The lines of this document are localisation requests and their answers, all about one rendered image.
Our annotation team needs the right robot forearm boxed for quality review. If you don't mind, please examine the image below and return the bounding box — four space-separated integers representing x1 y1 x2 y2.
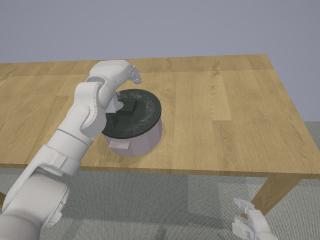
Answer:
254 230 278 240

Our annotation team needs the left robot hand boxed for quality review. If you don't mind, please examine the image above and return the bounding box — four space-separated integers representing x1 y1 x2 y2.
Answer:
89 60 142 113

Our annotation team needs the table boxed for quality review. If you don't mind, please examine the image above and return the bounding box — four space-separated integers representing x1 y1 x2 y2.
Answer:
0 54 320 220

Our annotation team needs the pot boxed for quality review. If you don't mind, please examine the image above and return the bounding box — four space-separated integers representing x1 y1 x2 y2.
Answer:
103 115 163 157

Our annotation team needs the lid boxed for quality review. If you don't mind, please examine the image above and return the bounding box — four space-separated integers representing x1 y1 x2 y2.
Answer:
101 89 162 139

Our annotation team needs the right robot hand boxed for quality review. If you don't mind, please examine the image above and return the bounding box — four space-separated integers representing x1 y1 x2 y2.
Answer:
232 197 271 240

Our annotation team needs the robot left upper arm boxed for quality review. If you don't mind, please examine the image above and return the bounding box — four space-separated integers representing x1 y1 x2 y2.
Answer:
0 170 71 240

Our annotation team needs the knob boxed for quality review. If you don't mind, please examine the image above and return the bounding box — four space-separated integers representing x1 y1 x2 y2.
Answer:
116 99 137 115

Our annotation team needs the left robot forearm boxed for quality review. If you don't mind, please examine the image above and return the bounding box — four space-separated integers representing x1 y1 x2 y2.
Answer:
2 74 116 213

